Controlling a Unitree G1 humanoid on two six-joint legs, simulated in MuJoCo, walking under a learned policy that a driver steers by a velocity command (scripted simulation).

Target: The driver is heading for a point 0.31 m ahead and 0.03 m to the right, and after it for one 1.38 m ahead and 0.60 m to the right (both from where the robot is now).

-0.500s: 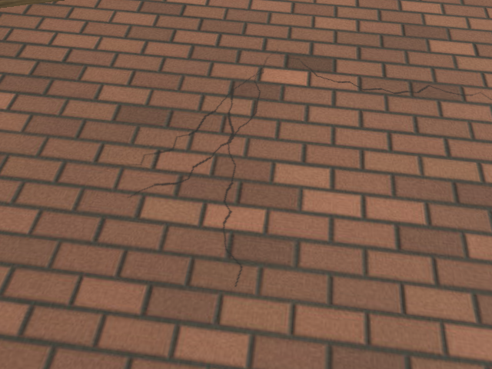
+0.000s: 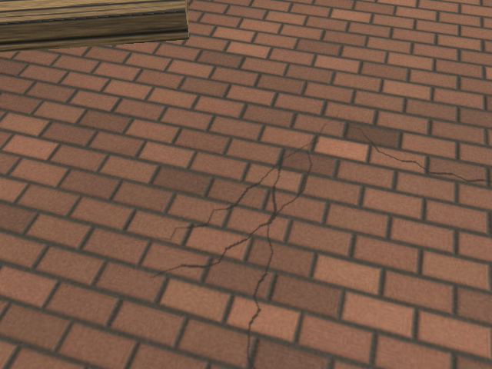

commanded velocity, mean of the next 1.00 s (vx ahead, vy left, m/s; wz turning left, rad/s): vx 0.50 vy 0.00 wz -0.35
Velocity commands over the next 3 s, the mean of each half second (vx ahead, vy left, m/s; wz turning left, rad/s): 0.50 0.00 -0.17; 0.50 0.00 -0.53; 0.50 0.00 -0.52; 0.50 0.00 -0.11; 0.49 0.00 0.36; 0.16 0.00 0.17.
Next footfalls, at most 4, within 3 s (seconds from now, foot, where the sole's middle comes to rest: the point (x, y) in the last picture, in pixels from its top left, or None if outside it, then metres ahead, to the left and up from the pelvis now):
0.36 left None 0.36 0.15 -0.77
0.88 right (327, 337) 0.57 -0.17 -0.77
1.36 left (303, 231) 0.91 -0.13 -0.77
1.84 right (417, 225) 0.93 -0.50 -0.77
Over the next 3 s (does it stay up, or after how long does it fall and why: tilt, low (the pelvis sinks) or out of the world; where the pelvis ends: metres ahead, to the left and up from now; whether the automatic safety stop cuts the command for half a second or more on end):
stays up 1.33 -0.63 -0.01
